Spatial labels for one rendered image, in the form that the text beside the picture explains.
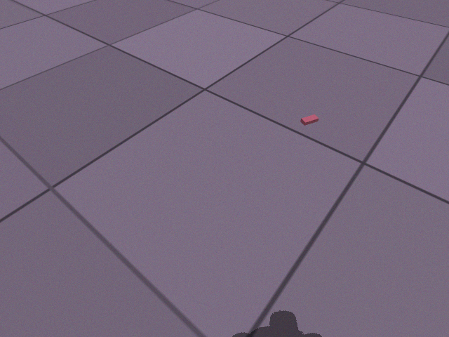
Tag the small box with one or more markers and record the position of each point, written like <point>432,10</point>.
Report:
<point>310,119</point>

